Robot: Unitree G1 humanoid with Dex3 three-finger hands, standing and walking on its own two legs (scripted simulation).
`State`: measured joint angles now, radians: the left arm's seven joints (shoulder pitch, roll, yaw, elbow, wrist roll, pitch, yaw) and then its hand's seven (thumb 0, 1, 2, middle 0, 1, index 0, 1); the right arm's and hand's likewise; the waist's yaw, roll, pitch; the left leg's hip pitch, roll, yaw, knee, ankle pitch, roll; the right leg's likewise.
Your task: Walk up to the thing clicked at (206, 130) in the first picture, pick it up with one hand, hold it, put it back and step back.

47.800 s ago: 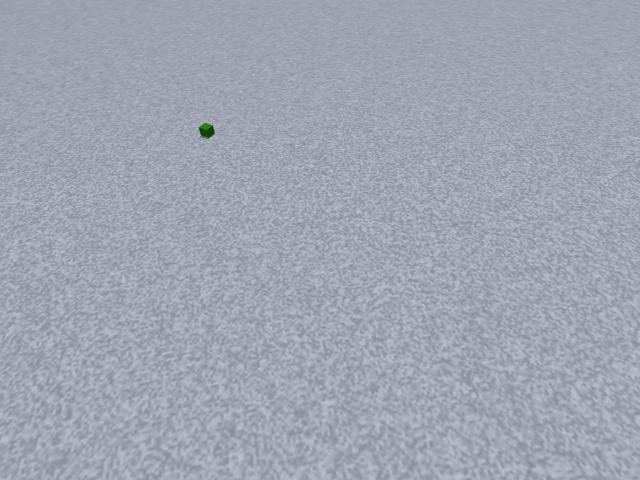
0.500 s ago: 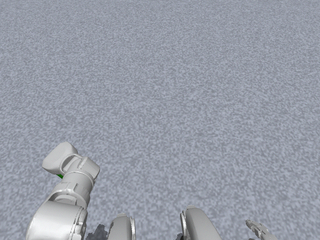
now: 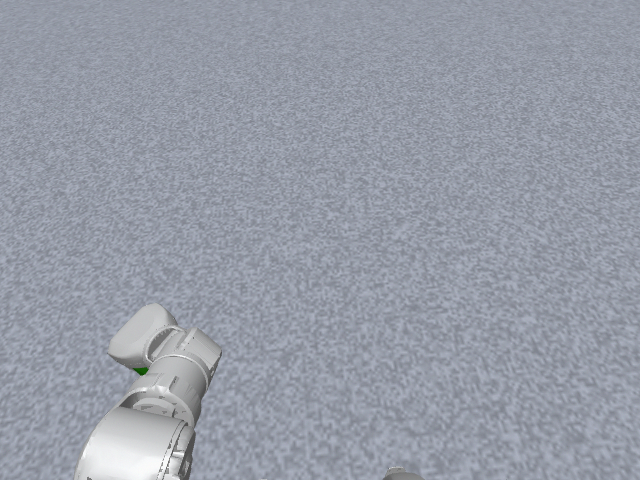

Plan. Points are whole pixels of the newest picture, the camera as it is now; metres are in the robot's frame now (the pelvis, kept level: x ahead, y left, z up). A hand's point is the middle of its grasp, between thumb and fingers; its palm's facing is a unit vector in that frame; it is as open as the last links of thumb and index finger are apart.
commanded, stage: lift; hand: left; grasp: from above
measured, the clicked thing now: (165, 365) +0.33 +0.24 -0.11
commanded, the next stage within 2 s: hold in 0.02 s
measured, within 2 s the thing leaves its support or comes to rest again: neither
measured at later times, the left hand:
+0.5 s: hand (150, 351) +0.32 +0.23 -0.03, palm faces -0.26 -0.38 -0.89, open 6.3 cm
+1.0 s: hand (145, 338) +0.33 +0.23 -0.01, palm faces -0.24 -0.39 -0.89, open 6.6 cm
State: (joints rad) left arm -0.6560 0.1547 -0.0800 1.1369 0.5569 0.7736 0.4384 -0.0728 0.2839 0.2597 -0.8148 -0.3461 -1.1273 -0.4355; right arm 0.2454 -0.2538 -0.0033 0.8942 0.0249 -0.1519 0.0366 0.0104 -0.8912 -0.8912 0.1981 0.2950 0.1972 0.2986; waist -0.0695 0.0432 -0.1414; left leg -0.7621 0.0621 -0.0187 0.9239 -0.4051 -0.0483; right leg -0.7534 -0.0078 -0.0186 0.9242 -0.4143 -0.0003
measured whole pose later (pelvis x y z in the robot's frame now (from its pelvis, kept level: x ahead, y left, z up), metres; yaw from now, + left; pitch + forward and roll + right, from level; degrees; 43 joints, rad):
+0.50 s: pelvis +0.01 +0.01 +0.03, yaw +0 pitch +8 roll +0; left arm -0.61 0.13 -0.14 1.09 0.56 0.80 0.39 -0.08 0.31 0.20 -0.82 -0.33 -1.13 -0.42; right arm 0.21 -0.26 0.01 0.87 0.03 -0.17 0.07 0.01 -0.90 -0.89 0.20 0.29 0.20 0.30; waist -0.04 0.03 -0.10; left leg -0.52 0.04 0.00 0.73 -0.34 -0.03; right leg -0.52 -0.03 -0.01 0.74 -0.35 0.02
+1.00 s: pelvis +0.02 +0.01 +0.04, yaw +0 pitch +6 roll +0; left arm -0.60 0.13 -0.15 1.02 0.55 0.85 0.37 -0.07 0.28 0.28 -0.80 -0.35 -1.08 -0.45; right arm 0.19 -0.26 0.01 0.86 0.04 -0.15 0.10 0.01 -0.90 -0.90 0.20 0.29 0.20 0.30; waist -0.01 0.04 -0.08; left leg -0.42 0.04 0.01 0.64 -0.32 -0.03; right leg -0.43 -0.03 0.00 0.66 -0.34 0.01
